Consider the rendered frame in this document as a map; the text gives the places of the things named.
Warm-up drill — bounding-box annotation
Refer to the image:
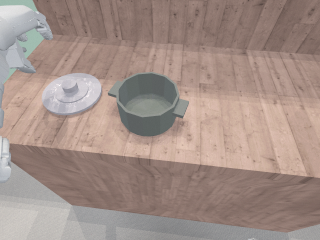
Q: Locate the knob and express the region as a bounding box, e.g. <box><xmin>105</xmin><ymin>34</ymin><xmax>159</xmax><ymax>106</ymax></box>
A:
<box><xmin>61</xmin><ymin>79</ymin><xmax>78</xmax><ymax>93</ymax></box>

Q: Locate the robot left forearm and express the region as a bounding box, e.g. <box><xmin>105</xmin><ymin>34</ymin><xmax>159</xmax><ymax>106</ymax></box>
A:
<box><xmin>0</xmin><ymin>16</ymin><xmax>16</xmax><ymax>129</ymax></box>

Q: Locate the robot left upper arm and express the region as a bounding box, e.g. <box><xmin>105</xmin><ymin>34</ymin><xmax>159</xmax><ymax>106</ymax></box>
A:
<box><xmin>0</xmin><ymin>135</ymin><xmax>11</xmax><ymax>183</ymax></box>

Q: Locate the lid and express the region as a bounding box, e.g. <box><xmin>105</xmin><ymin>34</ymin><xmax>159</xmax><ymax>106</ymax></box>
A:
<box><xmin>42</xmin><ymin>73</ymin><xmax>102</xmax><ymax>116</ymax></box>

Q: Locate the left robot hand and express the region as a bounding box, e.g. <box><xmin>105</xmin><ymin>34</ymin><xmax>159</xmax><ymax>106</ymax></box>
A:
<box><xmin>0</xmin><ymin>5</ymin><xmax>53</xmax><ymax>74</ymax></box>

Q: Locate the table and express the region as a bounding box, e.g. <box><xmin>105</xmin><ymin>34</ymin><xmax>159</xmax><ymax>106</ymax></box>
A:
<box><xmin>0</xmin><ymin>0</ymin><xmax>320</xmax><ymax>233</ymax></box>

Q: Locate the pot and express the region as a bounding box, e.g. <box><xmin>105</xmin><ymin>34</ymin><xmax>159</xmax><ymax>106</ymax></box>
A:
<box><xmin>108</xmin><ymin>72</ymin><xmax>189</xmax><ymax>137</ymax></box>

